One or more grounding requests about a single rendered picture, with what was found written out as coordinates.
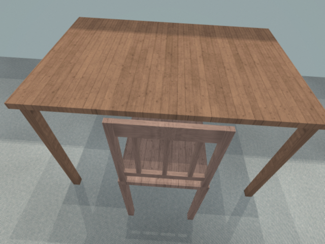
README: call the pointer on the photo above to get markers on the table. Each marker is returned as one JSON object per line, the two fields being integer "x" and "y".
{"x": 164, "y": 70}

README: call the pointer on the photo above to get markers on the chair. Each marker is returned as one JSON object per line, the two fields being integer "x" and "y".
{"x": 166, "y": 153}

